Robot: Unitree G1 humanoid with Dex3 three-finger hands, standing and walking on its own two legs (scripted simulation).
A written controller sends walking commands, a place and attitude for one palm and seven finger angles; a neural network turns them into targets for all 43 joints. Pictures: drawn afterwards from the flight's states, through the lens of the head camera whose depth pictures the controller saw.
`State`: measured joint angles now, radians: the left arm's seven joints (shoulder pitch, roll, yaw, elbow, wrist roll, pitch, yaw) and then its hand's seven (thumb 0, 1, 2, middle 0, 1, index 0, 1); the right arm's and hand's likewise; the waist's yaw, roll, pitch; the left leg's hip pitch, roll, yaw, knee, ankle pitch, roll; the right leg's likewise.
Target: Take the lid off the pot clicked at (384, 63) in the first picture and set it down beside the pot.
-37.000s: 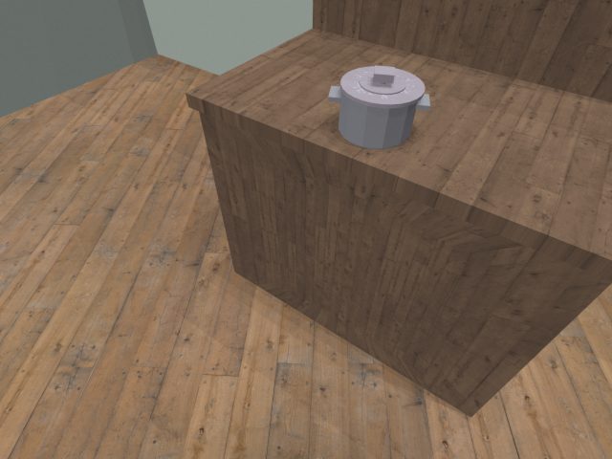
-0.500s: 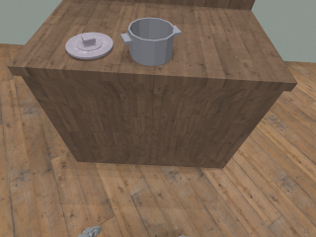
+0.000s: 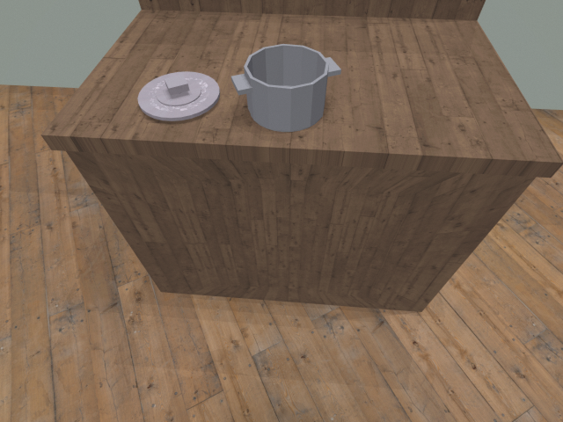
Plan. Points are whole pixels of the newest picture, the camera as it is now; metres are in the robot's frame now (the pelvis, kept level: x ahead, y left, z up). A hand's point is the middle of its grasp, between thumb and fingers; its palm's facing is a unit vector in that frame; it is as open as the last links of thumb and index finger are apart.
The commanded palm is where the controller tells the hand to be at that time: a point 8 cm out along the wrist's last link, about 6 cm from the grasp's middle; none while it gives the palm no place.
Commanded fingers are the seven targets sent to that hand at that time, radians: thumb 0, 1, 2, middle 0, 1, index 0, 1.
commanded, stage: let the arm hang, fingers relaxed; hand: left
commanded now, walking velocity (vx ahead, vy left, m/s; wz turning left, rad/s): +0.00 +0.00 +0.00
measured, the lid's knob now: (176, 84) +0.73 +0.25 +0.07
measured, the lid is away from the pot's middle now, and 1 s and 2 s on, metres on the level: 0.23 0.23 0.23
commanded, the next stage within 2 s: look to check the result in 0.32 s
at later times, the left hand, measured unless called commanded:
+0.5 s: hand out of the picture +0.04 +0.18 -0.18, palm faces +0.04 -0.98 -0.19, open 7.3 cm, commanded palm none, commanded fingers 0.00 0.90 0.90 -0.20 -0.30 -0.20 -0.30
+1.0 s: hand out of the picture +0.03 +0.18 -0.18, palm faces +0.04 -0.98 -0.19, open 7.3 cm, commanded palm none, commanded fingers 0.00 0.90 0.90 -0.20 -0.30 -0.20 -0.30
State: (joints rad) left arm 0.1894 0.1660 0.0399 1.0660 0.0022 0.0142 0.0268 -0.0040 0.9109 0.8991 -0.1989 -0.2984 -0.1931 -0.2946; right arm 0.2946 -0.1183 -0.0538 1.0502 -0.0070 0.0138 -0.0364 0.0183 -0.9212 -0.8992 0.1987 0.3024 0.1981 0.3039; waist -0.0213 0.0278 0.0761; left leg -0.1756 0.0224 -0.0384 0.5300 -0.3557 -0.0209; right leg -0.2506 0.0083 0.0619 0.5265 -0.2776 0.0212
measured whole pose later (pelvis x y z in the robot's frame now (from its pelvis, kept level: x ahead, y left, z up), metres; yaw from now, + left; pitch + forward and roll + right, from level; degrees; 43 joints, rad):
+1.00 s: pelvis +0.00 +0.01 +0.00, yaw -1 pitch -1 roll -1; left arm 0.23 0.16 0.05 1.10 0.00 0.01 0.03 0.00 0.93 0.90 -0.20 -0.30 -0.19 -0.29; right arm 0.30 -0.10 -0.05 1.08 0.00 0.00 -0.05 0.01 -0.91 -0.90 0.20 0.30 0.20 0.30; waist -0.02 0.00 0.06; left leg -0.14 0.02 -0.02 0.50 -0.35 -0.01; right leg -0.22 0.01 0.07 0.50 -0.27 0.03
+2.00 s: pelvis -0.01 +0.00 +0.00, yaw -1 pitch -1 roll +0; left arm 0.26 0.14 0.04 1.12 0.01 0.00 0.04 0.01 0.93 0.90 -0.20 -0.30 -0.19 -0.29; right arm 0.31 -0.09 -0.05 1.10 0.00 -0.01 -0.05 0.01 -0.90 -0.90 0.20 0.30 0.20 0.30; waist -0.01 0.00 0.06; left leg -0.16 0.02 -0.03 0.50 -0.33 -0.02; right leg -0.23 0.01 0.07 0.49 -0.24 0.03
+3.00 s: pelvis +0.00 +0.01 +0.00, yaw -1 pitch -1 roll +0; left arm 0.27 0.13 0.04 1.13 0.01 0.00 0.04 0.01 0.93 0.90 -0.20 -0.30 -0.19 -0.29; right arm 0.31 -0.09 -0.05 1.11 0.00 -0.01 -0.05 0.01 -0.90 -0.90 0.20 0.30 0.20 0.30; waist -0.01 -0.01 0.05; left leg -0.14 0.02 -0.02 0.49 -0.33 -0.01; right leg -0.22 0.00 0.07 0.48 -0.25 0.03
